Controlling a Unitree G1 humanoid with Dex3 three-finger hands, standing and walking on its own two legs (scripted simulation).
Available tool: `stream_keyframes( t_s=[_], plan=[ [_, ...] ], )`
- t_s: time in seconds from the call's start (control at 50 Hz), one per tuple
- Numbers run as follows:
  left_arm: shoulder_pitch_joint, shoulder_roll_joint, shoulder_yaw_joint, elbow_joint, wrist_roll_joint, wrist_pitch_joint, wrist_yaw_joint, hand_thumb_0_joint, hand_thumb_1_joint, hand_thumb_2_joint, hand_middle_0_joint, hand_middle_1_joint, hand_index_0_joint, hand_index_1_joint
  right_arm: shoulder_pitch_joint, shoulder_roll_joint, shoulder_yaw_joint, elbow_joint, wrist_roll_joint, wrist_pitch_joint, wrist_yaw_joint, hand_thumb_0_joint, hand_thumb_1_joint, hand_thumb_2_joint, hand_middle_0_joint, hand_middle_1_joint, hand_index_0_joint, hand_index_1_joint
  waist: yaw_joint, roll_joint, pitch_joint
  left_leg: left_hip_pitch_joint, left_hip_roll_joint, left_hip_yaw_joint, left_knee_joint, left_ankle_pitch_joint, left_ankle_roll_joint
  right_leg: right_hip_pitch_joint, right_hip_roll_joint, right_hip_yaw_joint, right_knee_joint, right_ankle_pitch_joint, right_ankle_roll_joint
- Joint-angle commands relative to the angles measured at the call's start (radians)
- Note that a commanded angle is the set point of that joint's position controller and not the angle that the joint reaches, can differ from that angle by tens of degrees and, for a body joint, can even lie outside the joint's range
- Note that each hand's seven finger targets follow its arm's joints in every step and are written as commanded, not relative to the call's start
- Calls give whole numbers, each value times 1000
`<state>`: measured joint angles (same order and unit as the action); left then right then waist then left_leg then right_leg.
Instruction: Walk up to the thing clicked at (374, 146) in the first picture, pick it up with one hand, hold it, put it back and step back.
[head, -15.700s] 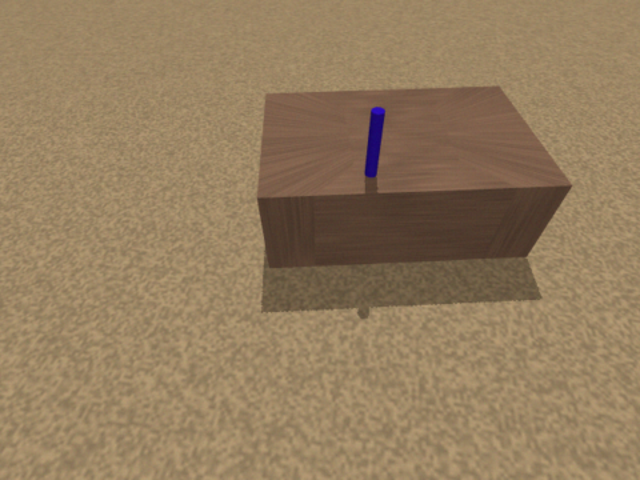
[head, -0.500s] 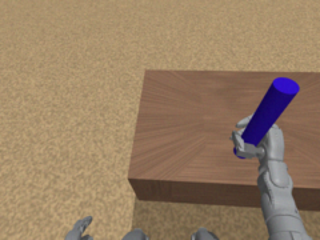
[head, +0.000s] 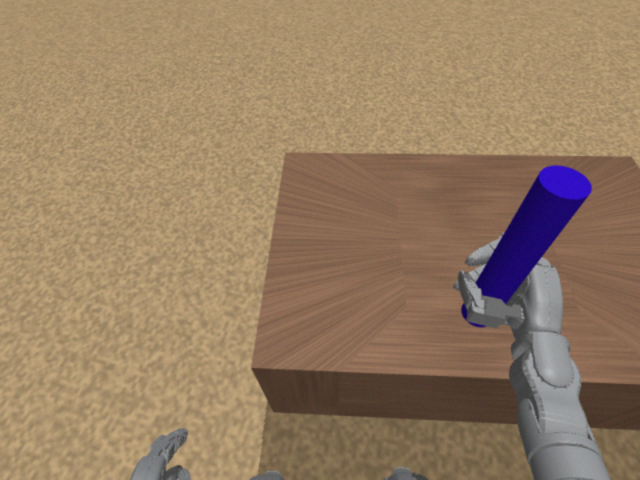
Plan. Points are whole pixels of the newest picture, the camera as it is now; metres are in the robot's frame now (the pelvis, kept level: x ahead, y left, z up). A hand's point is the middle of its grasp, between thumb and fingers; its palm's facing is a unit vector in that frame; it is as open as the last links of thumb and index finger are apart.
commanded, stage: hold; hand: right
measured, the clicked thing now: (511, 262) +0.34 -0.19 +0.11
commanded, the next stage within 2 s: none
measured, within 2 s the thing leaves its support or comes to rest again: neither
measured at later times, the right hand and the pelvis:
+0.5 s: hand (483, 289) +0.33 -0.17 +0.06, palm faces +0.13 +0.99 +0.01, open 5.5 cm; pelvis +0.00 +0.00 +0.01, yaw +0 degrees
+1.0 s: hand (479, 294) +0.33 -0.16 +0.06, palm faces +0.12 +0.99 +0.01, open 5.5 cm; pelvis -0.01 +0.00 +0.01, yaw +0 degrees
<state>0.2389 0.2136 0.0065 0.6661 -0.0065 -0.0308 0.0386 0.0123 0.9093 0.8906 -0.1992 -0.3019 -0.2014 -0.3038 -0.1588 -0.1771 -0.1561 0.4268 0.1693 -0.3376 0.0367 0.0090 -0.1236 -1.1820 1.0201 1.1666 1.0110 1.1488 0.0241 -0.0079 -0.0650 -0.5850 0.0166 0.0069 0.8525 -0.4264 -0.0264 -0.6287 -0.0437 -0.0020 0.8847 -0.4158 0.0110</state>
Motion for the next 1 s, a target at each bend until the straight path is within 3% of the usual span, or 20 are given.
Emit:
stream_keyframes(
  t_s=[0.0, 0.02, 0.04, 0.14, 0.3, 0.32, 0.36, 0.4, 0.42, 0.46, 0.6, 0.64, 0.66, 0.72, 0.78, 0.8, 0.88, 0.94, 0.96, 0.98],
  plan=[
    [-15, 132, 50, -123, -4, -39, 13, 0, 900, 898, -197, -307, -199, -305, -302, -142, -37, -297, 7, -86, 0, 0, -617, -1351, 1405, 1453, 1414, 1453, -7, -30, -300, 125, -23, 22, -115, 322, 30, 216, 18, -5, -121, 291, -16],
    [-8, 134, 52, -115, -2, -40, 14, 0, 899, 896, -196, -306, -198, -303, -264, -101, -13, -226, 5, -76, 1, 0, -615, -1356, 1397, 1452, 1408, 1452, 9, -7, -282, 115, -25, 26, -119, 326, 28, 215, 19, -4, -119, 291, -18],
    [-11, 132, 50, -115, -4, -41, 13, 0, 902, 898, -198, -308, -200, -305, -289, -125, -38, -266, 12, -80, -1, 0, -604, -1352, 1395, 1450, 1406, 1450, 0, -8, -285, 117, -25, 26, -122, 316, 29, 215, 17, -4, -122, 282, -18],
    [-14, 133, 51, -119, -4, -41, 12, 0, 899, 897, -199, -307, -201, -305, -241, -112, -23, -257, 9, -70, -5, 0, -615, -1361, 1405, 1459, 1416, 1459, -3, -1, -277, 134, -25, 30, -131, 313, 28, 224, 17, -2, -136, 280, -17],
    [-29, 130, 48, -115, -3, -45, 13, 0, 903, 897, -198, -308, -202, -304, -260, -120, -37, -260, 8, -68, -16, 0, -627, -1360, 1415, 1462, 1425, 1462, 2, 4, -256, 122, -26, 27, -141, 290, 28, 223, 15, -3, -147, 252, -18],
    [-38, 126, 44, -120, -3, -45, 12, 0, 896, 899, -201, -309, -204, -306, -267, -114, -22, -276, 8, -71, -16, 0, -638, -1372, 1428, 1474, 1437, 1474, -1, -5, -241, 124, -25, 27, -139, 287, 29, 216, 16, -2, -151, 251, -16],
    [-25, 126, 46, -115, -2, -44, 15, 0, 896, 900, -200, -307, -202, -305, -313, -144, -41, -320, 3, -78, -21, 0, -629, -1373, 1422, 1473, 1432, 1473, -7, -35, -295, 141, -23, 25, -139, 303, 30, 251, 16, -3, -148, 272, -14],
    [-29, 120, 42, -117, -1, -44, 14, 0, 904, 897, -199, -309, -203, -304, -277, -110, -11, -287, 3, -75, -19, 0, -634, -1366, 1414, 1464, 1424, 1464, -4, -28, -271, 148, -24, 30, -139, 304, 31, 238, 16, 1, -155, 274, -11],
    [-29, 124, 46, -119, -3, -46, 14, 0, 903, 899, -201, -310, -204, -306, -310, -118, -13, -313, 5, -75, -17, 0, -622, -1358, 1413, 1460, 1421, 1460, 1, -25, -291, 150, -25, 28, -144, 308, 30, 250, 17, -1, -155, 274, -14],
    [-36, 123, 44, -117, -4, -47, 15, 0, 897, 905, -200, -309, -201, -308, -258, -102, -8, -245, 5, -65, -12, 0, -616, -1361, 1406, 1458, 1416, 1458, 1, 8, -238, 140, -23, 25, -152, 287, 27, 220, 20, -6, -156, 247, -19],
    [-52, 118, 40, -125, -4, -48, 8, 0, 899, 901, -199, -305, -201, -304, -262, -110, -19, -270, 9, -65, -17, 0, -630, -1354, 1406, 1452, 1416, 1452, -14, 12, -231, 144, -24, 25, -169, 224, 27, 203, 22, -5, -172, 183, -19],
    [-45, 115, 40, -121, -2, -48, 10, 0, 897, 900, -199, -306, -201, -303, -279, -146, -50, -307, 5, -72, -27, 0, -637, -1365, 1416, 1463, 1426, 1463, -21, -18, -271, 165, -21, 22, -166, 253, 28, 224, 24, -8, -167, 214, -17],
    [-57, 121, 42, -133, -2, -51, 12, 0, 900, 900, -198, -306, -201, -303, -299, -146, -44, -351, 3, -78, -29, 0, -644, -1360, 1414, 1458, 1423, 1458, -20, -40, -283, 167, -20, 18, -167, 258, 26, 243, 26, -11, -167, 217, -17],
    [-56, 114, 38, -116, 0, -55, 13, 0, 898, 904, -197, -307, -199, -305, -287, -101, -18, -257, 7, -75, -28, 0, -623, -1349, 1400, 1446, 1409, 1446, 9, 5, -210, 112, -23, 20, -161, 240, 24, 200, 21, -8, -160, 192, -22],
    [-44, 121, 42, -113, 0, -58, 16, 0, 897, 904, -199, -307, -201, -305, -279, -117, -20, -302, 2, -79, -26, 0, -616, -1373, 1416, 1471, 1428, 1471, -6, -9, -279, 140, -23, 22, -162, 242, 28, 243, 19, -3, -169, 200, -18],
    [-49, 121, 39, -116, -1, -57, 16, 0, 897, 905, -199, -306, -200, -305, -259, -94, 6, -261, -1, -72, -22, 0, -615, -1383, 1426, 1484, 1439, 1484, 2, -10, -247, 118, -25, 23, -163, 233, 29, 233, 18, -4, -170, 191, -17],
    [-50, 127, 44, -111, 0, -58, 14, 0, 901, 901, -198, -306, -201, -303, -281, -126, -27, -288, 5, -77, -17, 0, -613, -1375, 1416, 1474, 1430, 1474, -9, -25, -267, 127, -25, 25, -159, 239, 29, 231, 18, 0, -170, 202, -15],
    [-56, 118, 38, -111, 0, -60, 15, 0, 903, 902, -198, -306, -200, -304, -277, -111, -28, -256, 11, -75, -22, 0, -644, -1374, 1424, 1473, 1434, 1473, 0, -1, -223, 117, -26, 25, -166, 207, 26, 203, 19, -2, -173, 164, -19],
    [-50, 121, 43, -108, 1, -61, 15, 0, 900, 902, -199, -306, -201, -304, -291, -140, -56, -296, 13, -82, -26, 0, -631, -1374, 1417, 1472, 1429, 1471, -15, -7, -262, 142, -24, 25, -161, 235, 25, 217, 20, -2, -168, 194, -19],
    [-53, 113, 36, -112, 0, -62, 16, 0, 899, 902, -199, -306, -201, -304, -278, -133, -46, -296, 11, -82, -27, 0, -630, -1372, 1421, 1472, 1431, 1472, -15, -4, -261, 154, -22, 22, -166, 242, 24, 215, 23, -5, -164, 201, -21]
  ],
)
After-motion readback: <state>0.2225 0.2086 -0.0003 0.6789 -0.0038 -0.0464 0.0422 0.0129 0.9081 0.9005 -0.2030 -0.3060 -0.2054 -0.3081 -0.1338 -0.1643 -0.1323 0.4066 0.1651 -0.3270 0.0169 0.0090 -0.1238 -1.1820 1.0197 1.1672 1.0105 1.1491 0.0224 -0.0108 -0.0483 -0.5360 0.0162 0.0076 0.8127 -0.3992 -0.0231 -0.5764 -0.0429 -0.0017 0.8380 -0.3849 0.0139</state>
